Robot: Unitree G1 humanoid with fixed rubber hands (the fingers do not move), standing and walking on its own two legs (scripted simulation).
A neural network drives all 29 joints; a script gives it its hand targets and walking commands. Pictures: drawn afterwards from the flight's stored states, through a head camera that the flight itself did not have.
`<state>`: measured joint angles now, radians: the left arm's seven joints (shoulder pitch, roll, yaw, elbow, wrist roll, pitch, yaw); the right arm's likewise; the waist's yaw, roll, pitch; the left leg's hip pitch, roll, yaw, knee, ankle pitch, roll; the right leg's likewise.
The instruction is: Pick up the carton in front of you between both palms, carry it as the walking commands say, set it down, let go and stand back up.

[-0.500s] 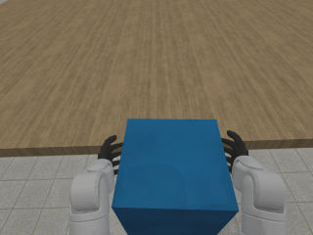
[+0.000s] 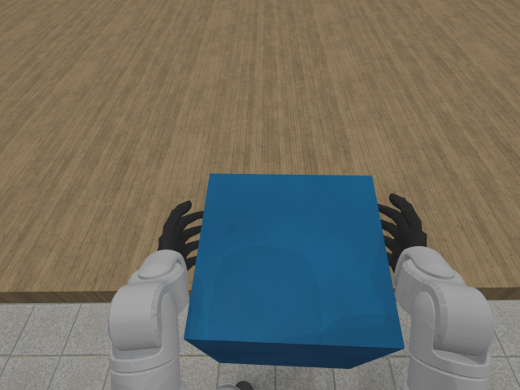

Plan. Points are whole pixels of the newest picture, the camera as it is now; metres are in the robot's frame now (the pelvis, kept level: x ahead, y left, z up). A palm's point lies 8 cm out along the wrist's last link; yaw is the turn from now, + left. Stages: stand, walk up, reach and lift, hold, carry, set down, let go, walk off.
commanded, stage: carry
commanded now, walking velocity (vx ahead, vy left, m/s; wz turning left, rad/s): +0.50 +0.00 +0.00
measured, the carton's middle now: (286, 280) +0.28 +0.00 +0.04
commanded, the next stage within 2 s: none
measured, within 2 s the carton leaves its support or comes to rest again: neither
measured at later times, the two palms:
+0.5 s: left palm (210, 65) +0.70 +0.15 +0.16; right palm (355, 55) +0.71 -0.15 +0.16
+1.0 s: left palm (234, 2) +1.06 +0.13 +0.16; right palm out of the picture +1.05 -0.17 +0.16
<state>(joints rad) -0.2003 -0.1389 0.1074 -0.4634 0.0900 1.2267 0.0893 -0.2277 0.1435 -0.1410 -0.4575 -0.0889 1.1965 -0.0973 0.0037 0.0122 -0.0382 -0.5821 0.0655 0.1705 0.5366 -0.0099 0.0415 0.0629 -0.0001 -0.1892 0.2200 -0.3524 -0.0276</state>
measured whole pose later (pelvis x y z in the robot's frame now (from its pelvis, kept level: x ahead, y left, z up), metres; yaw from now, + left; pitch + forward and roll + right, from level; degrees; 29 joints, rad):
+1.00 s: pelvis +0.66 +0.01 +0.04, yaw -1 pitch +4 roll +3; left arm -0.77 -0.02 0.32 -0.17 0.05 1.30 0.12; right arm -0.83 0.06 -0.26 -0.10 -0.09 1.23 -0.13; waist -0.08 -0.02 0.17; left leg -0.75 -0.06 0.17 0.96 -0.28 0.13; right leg -0.37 0.03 0.10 1.33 -0.33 -0.05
